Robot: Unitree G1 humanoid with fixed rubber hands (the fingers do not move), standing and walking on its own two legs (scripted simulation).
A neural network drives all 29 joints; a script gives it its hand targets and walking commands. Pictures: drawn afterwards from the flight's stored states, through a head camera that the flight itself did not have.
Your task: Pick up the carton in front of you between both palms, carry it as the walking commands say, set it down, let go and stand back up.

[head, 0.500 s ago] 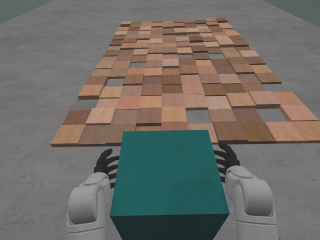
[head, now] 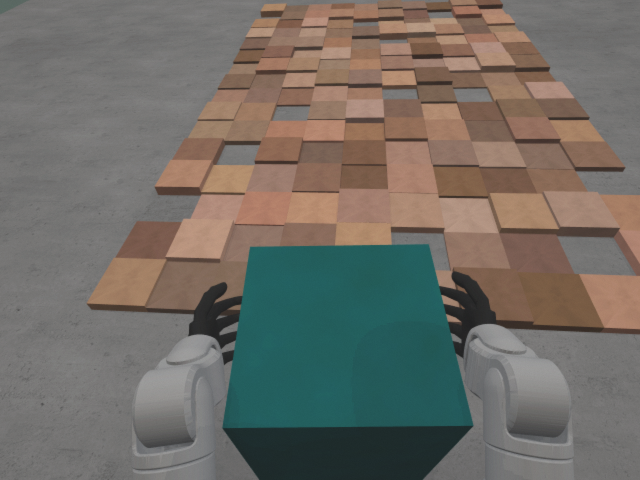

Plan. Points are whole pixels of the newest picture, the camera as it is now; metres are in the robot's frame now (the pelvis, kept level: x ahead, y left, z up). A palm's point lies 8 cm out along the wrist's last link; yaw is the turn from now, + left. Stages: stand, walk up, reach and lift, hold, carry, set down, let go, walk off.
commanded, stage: carry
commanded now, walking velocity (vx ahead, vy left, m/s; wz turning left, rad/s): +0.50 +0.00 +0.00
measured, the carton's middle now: (340, 371) +0.27 +0.01 +0.01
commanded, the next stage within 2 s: none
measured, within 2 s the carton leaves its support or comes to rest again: neither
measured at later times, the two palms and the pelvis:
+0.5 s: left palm (251, 131) +0.65 +0.16 +0.13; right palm (432, 128) +0.62 -0.14 +0.14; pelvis +0.33 +0.03 +0.00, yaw -3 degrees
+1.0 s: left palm (293, 47) +1.05 +0.12 +0.12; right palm (417, 40) +1.06 -0.18 +0.12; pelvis +0.65 -0.02 -0.01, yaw -2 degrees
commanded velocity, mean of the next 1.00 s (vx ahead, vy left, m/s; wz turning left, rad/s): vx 0.50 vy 0.00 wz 0.00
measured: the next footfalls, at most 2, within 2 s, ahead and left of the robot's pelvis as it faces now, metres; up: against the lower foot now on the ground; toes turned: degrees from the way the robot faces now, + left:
left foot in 0.18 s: +0.31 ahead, +0.11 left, +0.00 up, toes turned +10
right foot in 0.66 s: +0.62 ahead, -0.08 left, +0.00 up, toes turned -10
